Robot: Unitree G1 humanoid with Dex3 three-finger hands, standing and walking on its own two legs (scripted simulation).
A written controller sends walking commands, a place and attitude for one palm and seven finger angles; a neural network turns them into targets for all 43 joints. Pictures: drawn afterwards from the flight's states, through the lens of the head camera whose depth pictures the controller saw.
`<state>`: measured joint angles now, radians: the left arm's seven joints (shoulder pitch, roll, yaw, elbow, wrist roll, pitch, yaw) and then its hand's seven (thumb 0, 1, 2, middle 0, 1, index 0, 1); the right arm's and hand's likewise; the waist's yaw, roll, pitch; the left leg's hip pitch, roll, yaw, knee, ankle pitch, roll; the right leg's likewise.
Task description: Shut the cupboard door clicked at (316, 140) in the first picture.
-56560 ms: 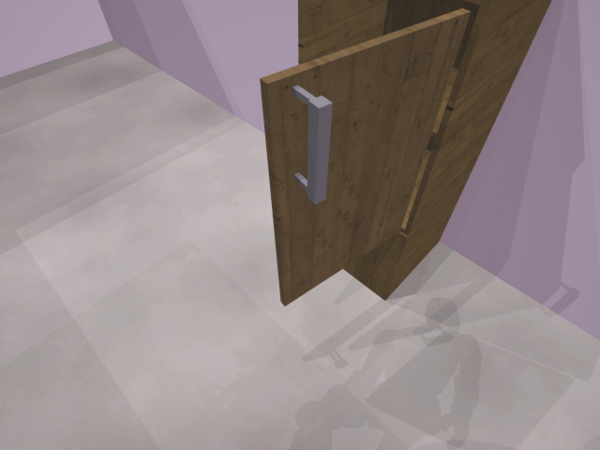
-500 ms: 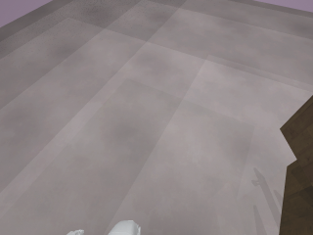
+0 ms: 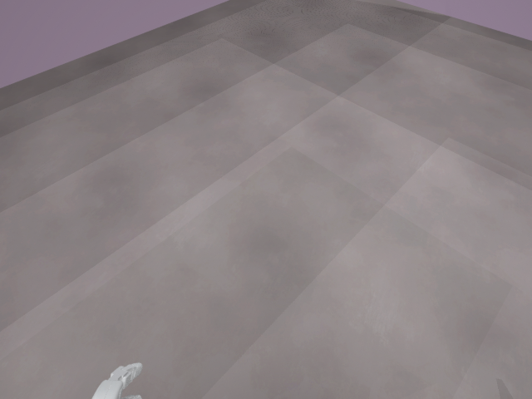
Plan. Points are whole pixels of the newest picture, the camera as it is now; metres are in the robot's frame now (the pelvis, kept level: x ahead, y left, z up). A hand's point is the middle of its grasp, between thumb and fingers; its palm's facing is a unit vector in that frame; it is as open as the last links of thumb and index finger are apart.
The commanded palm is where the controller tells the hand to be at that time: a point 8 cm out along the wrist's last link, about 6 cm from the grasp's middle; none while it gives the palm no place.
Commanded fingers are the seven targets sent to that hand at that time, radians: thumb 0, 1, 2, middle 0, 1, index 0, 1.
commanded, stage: walk to a spot facing it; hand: left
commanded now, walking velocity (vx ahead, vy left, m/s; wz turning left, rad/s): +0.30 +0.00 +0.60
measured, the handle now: out of the picture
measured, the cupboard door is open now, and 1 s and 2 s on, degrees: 33 33 33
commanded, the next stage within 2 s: turn to face it in 0.50 s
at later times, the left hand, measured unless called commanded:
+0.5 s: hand out of the picture +0.10 +0.27 -0.18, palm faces +0.34 -0.91 -0.22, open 7.4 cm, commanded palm none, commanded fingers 0.00 0.90 0.90 -0.20 -0.30 -0.20 -0.30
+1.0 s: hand (147, 276) +0.36 +0.27 -0.15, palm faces +0.25 -0.94 -0.23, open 7.2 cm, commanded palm none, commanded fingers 0.00 0.90 0.90 -0.20 -0.30 -0.20 -0.30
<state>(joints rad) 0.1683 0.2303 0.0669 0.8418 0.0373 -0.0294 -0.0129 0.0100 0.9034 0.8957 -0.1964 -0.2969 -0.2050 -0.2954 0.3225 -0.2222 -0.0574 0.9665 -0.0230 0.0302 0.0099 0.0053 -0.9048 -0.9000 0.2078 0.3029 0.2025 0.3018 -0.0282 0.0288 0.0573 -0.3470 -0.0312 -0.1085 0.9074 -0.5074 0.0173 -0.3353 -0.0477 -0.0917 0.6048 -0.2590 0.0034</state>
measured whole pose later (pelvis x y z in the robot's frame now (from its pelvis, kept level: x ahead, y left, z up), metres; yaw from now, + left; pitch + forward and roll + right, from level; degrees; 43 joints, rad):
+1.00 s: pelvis +0.34 +0.07 +0.01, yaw +13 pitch +1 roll +1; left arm 0.20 0.15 0.06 0.96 0.03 0.01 0.02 0.00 0.93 0.90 -0.20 -0.30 -0.21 -0.30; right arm 0.24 -0.19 -0.04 0.99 -0.01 0.02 -0.02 0.00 -0.91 -0.90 0.20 0.30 0.20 0.30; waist -0.01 0.02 0.08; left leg -0.43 0.03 0.02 1.01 -0.46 -0.04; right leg -0.32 0.05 0.01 0.45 -0.15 -0.06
